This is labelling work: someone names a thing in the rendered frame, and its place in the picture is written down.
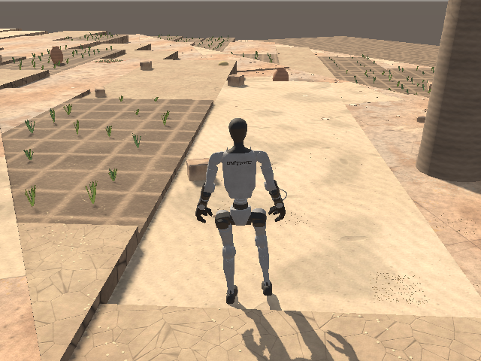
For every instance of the left robot upper arm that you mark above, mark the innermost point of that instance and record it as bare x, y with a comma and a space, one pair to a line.
215, 159

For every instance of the humanoid robot torso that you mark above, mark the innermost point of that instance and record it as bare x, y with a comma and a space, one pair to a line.
239, 173

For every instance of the right robot upper arm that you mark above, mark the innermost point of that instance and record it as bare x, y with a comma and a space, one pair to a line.
266, 168

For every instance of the robot left hand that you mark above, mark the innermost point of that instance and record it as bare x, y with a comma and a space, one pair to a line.
199, 212

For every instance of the robot right hand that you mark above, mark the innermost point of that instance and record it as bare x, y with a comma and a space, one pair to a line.
276, 210

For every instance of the left robot forearm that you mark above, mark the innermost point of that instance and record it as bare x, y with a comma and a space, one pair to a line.
204, 198

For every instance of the robot right thigh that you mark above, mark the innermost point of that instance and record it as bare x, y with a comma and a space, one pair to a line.
258, 218

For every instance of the right robot forearm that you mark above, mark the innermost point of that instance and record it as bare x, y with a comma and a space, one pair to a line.
276, 197

